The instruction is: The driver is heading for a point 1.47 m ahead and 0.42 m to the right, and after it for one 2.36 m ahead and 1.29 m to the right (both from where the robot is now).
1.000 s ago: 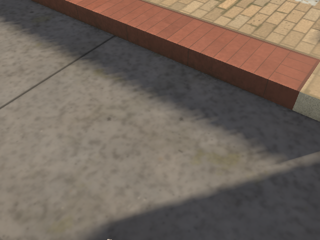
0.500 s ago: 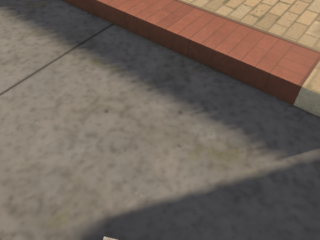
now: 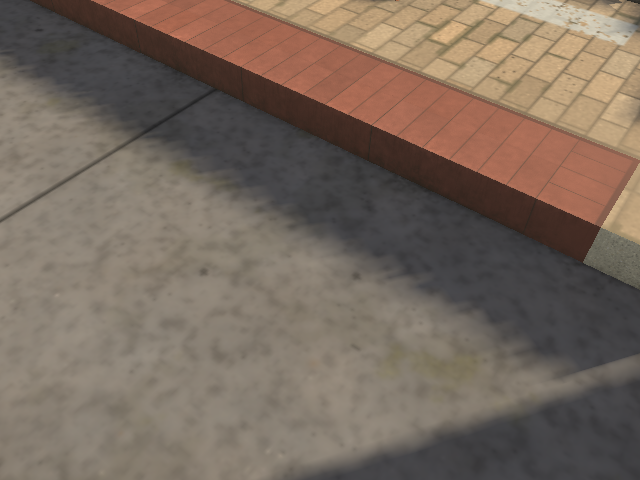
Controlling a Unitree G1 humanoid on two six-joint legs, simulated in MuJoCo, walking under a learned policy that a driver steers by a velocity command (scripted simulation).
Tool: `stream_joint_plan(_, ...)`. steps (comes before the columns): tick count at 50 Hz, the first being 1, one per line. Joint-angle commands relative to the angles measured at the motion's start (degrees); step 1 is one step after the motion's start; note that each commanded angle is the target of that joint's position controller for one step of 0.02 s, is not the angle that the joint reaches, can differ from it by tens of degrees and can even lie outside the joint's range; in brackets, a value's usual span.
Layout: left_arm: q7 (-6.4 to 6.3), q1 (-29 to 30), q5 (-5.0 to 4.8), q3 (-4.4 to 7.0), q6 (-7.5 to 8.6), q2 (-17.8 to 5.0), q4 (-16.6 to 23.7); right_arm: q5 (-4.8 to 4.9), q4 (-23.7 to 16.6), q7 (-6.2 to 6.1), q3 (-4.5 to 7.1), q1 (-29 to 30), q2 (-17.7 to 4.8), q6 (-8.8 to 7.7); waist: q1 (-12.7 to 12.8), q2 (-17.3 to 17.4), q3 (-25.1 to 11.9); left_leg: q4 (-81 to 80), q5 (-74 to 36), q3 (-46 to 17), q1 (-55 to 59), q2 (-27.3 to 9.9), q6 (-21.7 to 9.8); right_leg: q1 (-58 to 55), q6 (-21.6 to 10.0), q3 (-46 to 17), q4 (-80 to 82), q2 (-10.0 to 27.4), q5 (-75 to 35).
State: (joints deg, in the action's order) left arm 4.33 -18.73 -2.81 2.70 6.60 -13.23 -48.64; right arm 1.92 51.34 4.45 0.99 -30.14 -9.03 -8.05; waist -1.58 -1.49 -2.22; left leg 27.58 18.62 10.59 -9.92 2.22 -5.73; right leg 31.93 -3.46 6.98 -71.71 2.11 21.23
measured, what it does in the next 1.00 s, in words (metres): walks ahead: right foot, then left foot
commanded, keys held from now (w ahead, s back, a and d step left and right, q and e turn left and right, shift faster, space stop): no key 1.00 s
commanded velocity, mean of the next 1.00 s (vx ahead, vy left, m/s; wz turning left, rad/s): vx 0.08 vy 0.00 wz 0.00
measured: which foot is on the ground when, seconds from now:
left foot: down 0.00-0.26, up 0.28-0.62, down 0.64-1.00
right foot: up 0.00-0.22, down 0.24-1.00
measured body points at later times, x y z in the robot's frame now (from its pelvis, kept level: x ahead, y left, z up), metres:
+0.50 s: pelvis +0.12 -0.01 +0.00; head +0.14 -0.02 +0.45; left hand +0.20 +0.21 -0.14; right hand +0.11 -0.27 -0.15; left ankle +0.08 +0.08 -0.71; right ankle +0.20 -0.03 -0.73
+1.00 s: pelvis +0.14 +0.02 +0.01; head +0.14 +0.02 +0.46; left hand +0.20 +0.26 -0.14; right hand +0.08 -0.19 -0.15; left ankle +0.10 +0.07 -0.73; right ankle +0.21 -0.02 -0.73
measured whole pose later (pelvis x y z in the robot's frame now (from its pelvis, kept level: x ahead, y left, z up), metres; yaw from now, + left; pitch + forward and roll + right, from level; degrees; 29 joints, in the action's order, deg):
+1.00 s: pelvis +0.14 +0.02 +0.01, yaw +1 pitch +0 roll +0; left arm -1.0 -12.8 -0.9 1.0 1.8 -9.6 -57.9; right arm -2.0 62.3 -0.6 0.0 -26.4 -7.6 -2.4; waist -0.6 0.5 0.0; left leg 21.7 16.8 12.8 -5.2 1.3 -4.7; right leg 14.4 -6.8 8.3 -19.2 -3.8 5.2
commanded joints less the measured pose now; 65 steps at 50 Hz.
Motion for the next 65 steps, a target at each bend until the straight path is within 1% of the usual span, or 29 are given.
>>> stream_joint_plan(1, -0.90, 1.5, 0.93, -1.45, 0.43, 0.7, 4.3, 0.32, -2.3, -1.03, -0.72, -0.3, -1.6, -1.56, 3.4, 4.6, 7.5, -14.9, -36.1, -11.0, 2.1, -11.8, 0.9, 11.1, 2.5, -0.1, 7.0, 1.5, -6.3)
stream_joint_plan(3, -1.27, 8.6, 0.45, -2.18, 0.52, 1.8, 7.3, -0.08, -1.8, -0.96, -0.82, -2.2, -4.1, -1.36, 2.6, 5.3, 6.1, -14.5, -44.4, -5.2, -0.1, -8.6, 2.8, 3.5, 4.0, 3.8, 22.9, -2.0, -11.4)
stream_joint_plan(5, -1.44, 12.7, 1.45, -3.39, 0.19, 3.9, 8.7, -0.43, -0.5, -1.37, -0.65, -6.2, -5.4, -1.40, 0.0, 8.4, 4.9, -13.4, -53.7, -2.8, -0.8, -6.9, 5.5, -4.9, 3.6, 7.0, 32.4, -6.8, -16.5)
stream_joint_plan(6, -1.81, 10.4, 2.11, -3.65, -0.16, 3.7, 7.7, -0.76, -0.7, -2.05, -0.54, -5.6, -5.8, -0.89, 0.6, 10.8, 2.3, -12.0, -58.7, -2.1, 0.1, -7.0, 5.9, -9.9, 2.2, 6.7, 30.8, -7.5, -19.4)
stream_joint_plan(7, -1.85, 9.3, 2.58, -3.56, -0.04, 2.7, 7.1, -0.42, -0.9, -2.71, -0.40, -4.1, -5.9, -0.41, 1.3, 11.9, 2.9, -11.1, -58.6, -2.6, -0.2, -7.5, 5.5, -11.6, 0.7, 4.7, 31.8, -6.3, -21.1)
stream_joint_plan(9, -1.58, 6.5, 3.71, -2.93, 0.24, 0.3, 5.1, 0.15, -1.5, -4.02, -0.47, -0.3, -5.1, 0.34, 3.5, 8.4, 5.7, -8.0, -57.0, -4.7, 1.8, -10.2, 5.3, -11.2, -2.6, 1.4, 36.0, -4.3, -19.4)
stream_joint_plan(11, -1.10, -1.7, 3.78, -2.13, 0.12, -1.3, 1.1, 0.12, -2.8, -5.15, 0.00, 3.5, -6.0, 1.28, 6.7, 4.6, 3.9, -0.5, -52.3, -5.1, 5.0, -9.3, 6.2, -16.1, -4.0, -0.4, 43.2, -2.9, -21.1)
stream_joint_plan(12, -1.21, -2.5, 3.14, -1.59, -0.03, -3.4, 0.6, -1.24, -3.8, -5.57, 0.18, 3.8, -6.3, 1.90, 6.1, 1.8, -0.2, 5.6, -37.0, -4.3, 5.3, -6.3, 5.8, -20.9, -2.9, -3.1, 43.4, 1.3, -31.3)
stream_joint_plan(13, -1.38, -1.2, 2.03, -1.46, 0.05, -5.0, 1.1, -1.99, -3.8, -6.23, -0.02, -0.8, -4.3, 2.89, 2.2, -5.1, -7.1, 15.7, 0.4, -1.7, 1.9, -2.2, 3.9, -28.4, -1.6, -12.3, 42.0, 10.9, -42.1)
stream_joint_plan(14, -0.62, 4.8, 2.87, -3.25, -0.36, 1.7, 4.4, -1.65, 0.3, -6.72, 0.54, -10.2, -4.6, 4.48, 0.6, -10.9, -9.1, 24.3, 21.5, -2.7, -6.1, 1.8, 3.1, -30.3, -4.9, -25.9, 48.8, 17.8, -41.4)
stream_joint_plan(15, -0.35, 7.4, 1.79, -3.63, -1.28, 4.9, 5.2, -1.03, 2.0, -7.59, 1.55, -12.8, -7.2, 5.33, 2.4, -11.3, -7.5, 29.2, 23.9, -2.6, -10.4, 1.0, 2.6, -28.5, -5.7, -27.5, 53.4, 17.3, -30.8)
stream_joint_plan(16, -0.16, 6.3, 1.34, -3.71, -1.83, 4.8, 4.0, -0.27, 2.0, -8.35, 2.25, -11.1, -7.6, 5.54, 1.9, -6.8, -4.8, 30.3, 22.0, -3.6, -12.1, -0.7, 2.6, -25.8, -3.7, -28.0, 55.1, 15.9, -22.0)
stream_joint_plan(17, -0.21, 4.5, 0.83, -2.94, -2.01, 2.3, 1.8, 0.68, 1.7, -8.59, 2.75, -9.3, -7.5, 5.95, 0.9, -1.7, -2.1, 30.2, 19.2, -4.6, -11.2, -2.0, 2.1, -21.1, -0.6, -27.1, 56.4, 14.9, -16.8)
stream_joint_plan(18, -0.72, 4.5, 1.12, -2.21, -2.13, -0.1, 0.4, 1.53, 1.3, -8.00, 2.83, -7.7, -6.5, 6.49, -0.5, -0.5, 0.3, 28.2, 16.4, -4.6, -8.7, -2.3, 1.3, -15.9, 2.6, -24.4, 58.1, 12.8, -12.9)
stream_joint_plan(19, -1.42, 6.1, 1.50, -1.53, -2.23, -1.8, 0.4, 2.04, 0.6, -7.38, 2.84, -6.1, -5.3, 6.98, -1.3, -0.6, 1.1, 24.9, 14.8, -3.8, -5.8, -1.9, 0.4, -12.6, 4.8, -20.5, 60.1, 10.5, -9.8)
stream_joint_plan(22, -3.20, 9.6, 1.79, -1.55, -1.26, 0.2, 0.8, 0.82, 1.3, -8.13, 3.50, -5.1, -5.7, 8.02, -1.9, -3.6, -1.4, 16.7, 11.2, -1.6, -0.4, -0.7, -1.1, -13.0, 6.3, -15.6, 63.1, 8.1, -6.7)
stream_joint_plan(26, -4.36, 9.2, 2.77, -0.83, -1.10, -0.2, -0.9, 0.34, 3.9, -8.86, 3.90, -5.1, -5.5, 9.12, -1.1, -2.7, 2.3, 10.2, 8.1, -0.5, 0.5, -1.1, -0.7, -11.7, 4.8, -15.8, 66.2, 8.5, 4.4)
stream_joint_plan(31, -6.12, 7.6, 2.70, 0.35, -2.57, -2.7, -2.5, 0.90, 9.4, -7.23, 3.91, -9.5, -4.7, 9.63, -0.1, -0.8, 5.2, -5.9, -1.5, 1.0, 1.8, -3.1, -0.7, -14.8, 1.7, -15.7, 65.9, 8.1, 5.4)
stream_joint_plan(33, -6.59, 6.2, 2.48, 0.89, -2.73, -3.6, -3.0, 1.50, 10.1, -6.46, 3.81, -7.9, -6.3, 8.79, 2.0, 1.7, 5.6, -8.3, 3.6, -1.6, -3.5, -6.7, -0.7, -19.0, 0.6, -15.0, 65.6, 6.9, 4.1)
stream_joint_plan(41, -6.90, 4.6, 2.04, -0.23, -1.91, -0.7, -5.5, 0.55, 10.9, -4.91, 1.43, -4.1, -5.1, 3.78, 3.0, 2.9, 6.8, -16.2, 7.6, -9.5, -10.9, -12.9, 0.3, -27.0, -3.7, -10.5, 58.4, 3.6, -9.6)
stream_joint_plan(47, -5.89, 3.6, 1.67, -0.90, -1.39, -0.8, -6.9, 0.75, 11.4, -4.79, 0.65, -4.9, -5.4, 3.11, 1.8, 1.9, 7.9, -15.2, 1.0, -8.6, -4.3, -13.2, 0.3, -22.1, -4.2, -9.6, 56.8, 3.6, -14.3)
stream_joint_plan(48, -5.35, 15.1, 1.68, -0.21, -4.11, -4.4, -4.8, -6.86, 9.5, -5.21, -1.04, 2.5, -0.8, 5.48, -0.6, 2.4, 7.6, -11.4, -10.9, -7.2, -3.7, -8.4, 1.0, -19.7, -4.5, -8.3, 52.7, -0.4, -19.7)
stream_joint_plan(49, -4.96, 13.3, 1.96, -0.60, -5.39, -2.6, -4.5, -7.39, 9.9, -5.27, -1.10, 0.5, -1.0, 6.58, 0.2, 4.5, 3.5, -10.4, -15.4, -6.5, -0.4, -8.2, 1.2, -19.9, -5.1, -8.2, 52.9, -0.1, -21.6)
stream_joint_plan(51, -4.91, 9.8, 2.25, -1.20, -6.77, -1.3, -6.5, -4.92, 10.8, -5.70, -1.30, -0.9, -2.2, 7.91, 0.3, 4.5, 2.2, -10.1, -19.7, -6.4, 1.2, -8.5, 1.3, -20.9, -4.9, -7.5, 52.0, -0.2, -21.0)
stream_joint_plan(53, -5.14, 9.0, 2.17, -1.53, -7.45, -1.1, -7.7, -4.05, 11.0, -6.38, -1.41, 0.5, -3.4, 8.44, 0.7, 3.4, 3.5, -10.6, -21.1, -6.8, 0.9, -8.6, 1.3, -20.6, -4.7, -7.4, 51.7, 0.0, -19.6)
stream_joint_plan(57, -5.89, 13.1, 1.99, -0.96, -8.12, -4.1, -6.0, -3.89, 9.2, -8.00, -0.16, 6.0, -6.7, 8.92, 0.4, 3.7, 4.0, -8.4, -23.0, -5.3, 2.9, -8.3, 1.1, -15.2, -4.5, -6.8, 47.3, -1.1, -17.0)
stream_joint_plan(59, -6.17, 14.1, 1.84, -0.63, -8.74, -4.2, -4.3, -3.83, 8.5, -8.98, 0.51, 7.1, -7.3, 9.46, 0.6, 3.8, 3.4, -6.5, -23.7, -4.9, 2.8, -9.7, -0.3, -12.2, -4.3, -6.1, 43.0, -1.6, -14.2)
stream_joint_plan(62, -6.10, 13.1, 2.26, -0.29, -9.96, -3.8, -2.5, -3.83, 6.7, -10.17, 1.49, 9.9, -8.2, 10.12, 1.6, 4.3, 3.9, -4.8, -20.4, -6.3, -0.7, -14.0, -3.2, -9.4, -3.8, -6.1, 36.2, -1.8, -9.3)
stream_joint_plan(65, -5.69, 11.3, 2.88, 0.14, -10.68, -4.3, -0.8, -3.61, 2.6, -10.97, 2.14, 17.9, -9.9, 9.61, 3.7, 5.0, 4.1, -3.6, -19.8, -9.4, -5.8, -21.7, -7.0, -8.2, -2.7, -6.6, 25.0, -0.4, -0.2)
